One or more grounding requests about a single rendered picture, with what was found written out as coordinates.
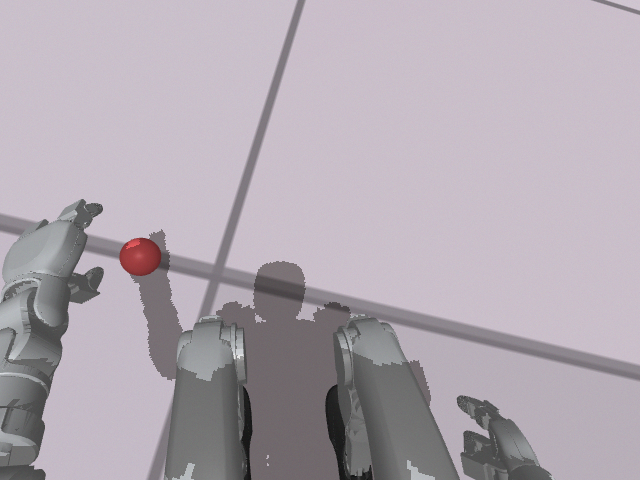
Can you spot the left robot hand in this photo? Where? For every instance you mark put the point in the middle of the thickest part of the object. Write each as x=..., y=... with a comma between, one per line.
x=55, y=249

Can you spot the right robot hand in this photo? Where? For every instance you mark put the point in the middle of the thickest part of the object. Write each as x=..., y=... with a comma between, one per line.
x=494, y=458

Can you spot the ball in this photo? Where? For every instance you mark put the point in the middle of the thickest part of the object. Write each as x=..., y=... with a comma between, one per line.
x=140, y=256

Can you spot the left robot arm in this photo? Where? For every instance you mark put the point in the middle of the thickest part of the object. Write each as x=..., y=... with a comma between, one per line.
x=33, y=318

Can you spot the right robot foot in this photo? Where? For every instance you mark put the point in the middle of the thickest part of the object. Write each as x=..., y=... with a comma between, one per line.
x=336, y=430

